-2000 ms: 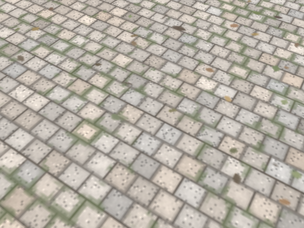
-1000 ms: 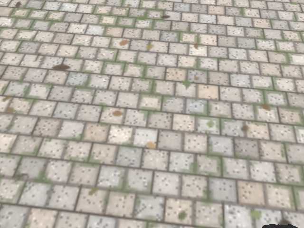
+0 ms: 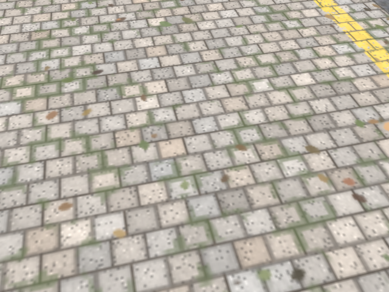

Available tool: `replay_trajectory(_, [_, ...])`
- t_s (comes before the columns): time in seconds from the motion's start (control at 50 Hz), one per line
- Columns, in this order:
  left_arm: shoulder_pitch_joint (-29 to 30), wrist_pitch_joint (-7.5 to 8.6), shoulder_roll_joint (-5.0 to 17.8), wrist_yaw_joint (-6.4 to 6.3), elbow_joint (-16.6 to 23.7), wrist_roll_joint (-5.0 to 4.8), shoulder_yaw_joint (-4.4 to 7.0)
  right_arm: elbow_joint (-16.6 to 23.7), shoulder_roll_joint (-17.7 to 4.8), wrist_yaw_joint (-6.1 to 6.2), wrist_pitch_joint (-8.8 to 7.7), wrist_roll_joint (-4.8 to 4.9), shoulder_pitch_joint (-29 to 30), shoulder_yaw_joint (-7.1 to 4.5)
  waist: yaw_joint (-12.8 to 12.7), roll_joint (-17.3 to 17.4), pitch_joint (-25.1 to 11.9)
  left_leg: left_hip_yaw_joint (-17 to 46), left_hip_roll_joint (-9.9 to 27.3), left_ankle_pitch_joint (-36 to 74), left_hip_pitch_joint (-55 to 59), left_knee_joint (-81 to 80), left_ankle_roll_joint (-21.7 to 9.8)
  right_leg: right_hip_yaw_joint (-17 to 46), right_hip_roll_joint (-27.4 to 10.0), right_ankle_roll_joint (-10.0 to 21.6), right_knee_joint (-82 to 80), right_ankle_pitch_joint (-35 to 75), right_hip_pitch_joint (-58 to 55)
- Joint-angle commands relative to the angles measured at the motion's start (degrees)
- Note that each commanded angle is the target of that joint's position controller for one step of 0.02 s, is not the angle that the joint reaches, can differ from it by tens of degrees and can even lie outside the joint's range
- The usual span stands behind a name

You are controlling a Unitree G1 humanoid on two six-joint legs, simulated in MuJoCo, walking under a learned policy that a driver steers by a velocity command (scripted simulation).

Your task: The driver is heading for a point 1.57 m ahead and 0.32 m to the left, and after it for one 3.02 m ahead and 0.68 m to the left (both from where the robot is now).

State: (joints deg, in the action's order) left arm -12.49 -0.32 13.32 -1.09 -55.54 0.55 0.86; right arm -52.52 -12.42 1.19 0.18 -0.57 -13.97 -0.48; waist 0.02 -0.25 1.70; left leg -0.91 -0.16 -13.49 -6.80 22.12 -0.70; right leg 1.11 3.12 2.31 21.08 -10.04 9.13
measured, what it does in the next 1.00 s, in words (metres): stands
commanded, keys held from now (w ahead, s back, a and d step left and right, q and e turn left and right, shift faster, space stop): no key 1.00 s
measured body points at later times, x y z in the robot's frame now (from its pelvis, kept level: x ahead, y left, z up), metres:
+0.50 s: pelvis +0.00 +0.01 +0.00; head +0.00 +0.01 +0.45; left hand +0.00 +0.24 -0.16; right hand +0.00 -0.22 -0.16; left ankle -0.02 +0.11 -0.75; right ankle +0.02 -0.10 -0.75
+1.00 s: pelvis +0.00 +0.01 +0.00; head +0.01 +0.01 +0.45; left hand -0.02 +0.23 -0.16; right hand -0.02 -0.21 -0.16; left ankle -0.02 +0.11 -0.75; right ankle +0.02 -0.10 -0.75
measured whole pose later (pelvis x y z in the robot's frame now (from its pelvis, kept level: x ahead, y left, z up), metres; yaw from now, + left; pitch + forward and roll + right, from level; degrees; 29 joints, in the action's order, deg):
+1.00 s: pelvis +0.00 +0.01 +0.00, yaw +1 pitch -1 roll +0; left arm -16.3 0.3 8.2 -2.4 -67.8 0.4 -0.7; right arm -65.3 -8.0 2.4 -0.5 -0.6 -18.5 1.0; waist 0.1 0.1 1.3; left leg -0.2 -1.3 -13.9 -7.6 22.5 -1.6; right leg 1.1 2.0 1.2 21.9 -10.9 9.8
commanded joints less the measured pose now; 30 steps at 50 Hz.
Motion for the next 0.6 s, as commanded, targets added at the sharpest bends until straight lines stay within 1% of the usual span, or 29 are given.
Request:
replay_trajectory(0.02, [-0.3,0.56,5.1,-0.33,-0.1,-0.06,0.99,0.2,-6.2,0.30,-0.50,-0.06,-1.7,-1.21,0.3,1.1,0.9,6.5,6.4,3.2,-3.2,-5.4,-1.8,6.9,-6.4,0.9,-3.7,4.2,-0.7])
replay_trajectory(0.12, [-1.4,0.55,4.9,-0.55,-3.5,-0.10,0.71,-2.5,-5.7,0.40,-0.57,-0.08,-1.9,-0.85,0.2,0.4,1.2,6.6,6.2,2.3,-3.3,-5.7,-2.1,6.9,-6.6,0.7,-4.3,3.4,-0.5])
replay_trajectory(0.28, [-3.1,0.54,4.0,-0.81,-7.4,-0.13,0.05,-6.1,-4.3,0.56,-0.61,-0.05,-3.3,-0.06,0.0,0.7,1.7,6.5,5.7,1.8,-4.1,-5.8,-2.2,6.6,-6.8,0.6,-4.3,2.8,-0.3])
replay_trajectory(0.42, [-4.2,0.59,2.7,-0.98,-9.4,-0.16,-0.43,-8.5,-3.1,0.75,-0.69,-0.03,-4.9,0.45,-0.1,0.9,2.0,6.4,5.4,2.1,-4.7,-5.5,-2.1,6.3,-6.9,0.6,-3.9,3.1,-0.1])
replay_trajectory(0.6, [-5.3,0.68,1.1,-1.17,-10.9,-0.19,-0.78,-10.5,-1.8,0.99,-0.78,-0.04,-6.7,0.77,0.0,0.6,2.3,6.4,5.2,2.8,-4.9,-5.0,-2.2,6.0,-7.0,0.5,-3.4,3.5,0.3])
Keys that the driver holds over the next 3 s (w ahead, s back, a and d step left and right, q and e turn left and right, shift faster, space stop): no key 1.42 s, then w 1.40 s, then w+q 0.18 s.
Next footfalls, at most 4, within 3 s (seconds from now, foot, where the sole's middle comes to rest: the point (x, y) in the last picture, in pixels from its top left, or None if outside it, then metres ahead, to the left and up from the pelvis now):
2.18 left None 0.46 0.05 -0.78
2.74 right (227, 227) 0.78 -0.10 -0.78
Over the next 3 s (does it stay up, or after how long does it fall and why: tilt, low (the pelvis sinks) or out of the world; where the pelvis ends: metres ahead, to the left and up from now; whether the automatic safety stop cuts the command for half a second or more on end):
stays up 0.76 -0.04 0.00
